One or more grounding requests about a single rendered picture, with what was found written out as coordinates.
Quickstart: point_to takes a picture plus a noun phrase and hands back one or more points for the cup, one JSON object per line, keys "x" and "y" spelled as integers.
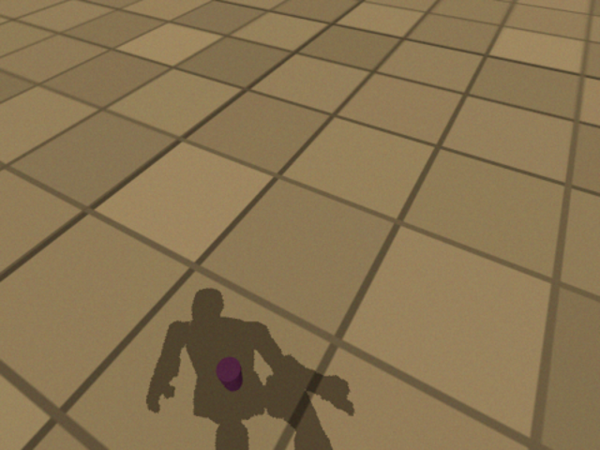
{"x": 229, "y": 372}

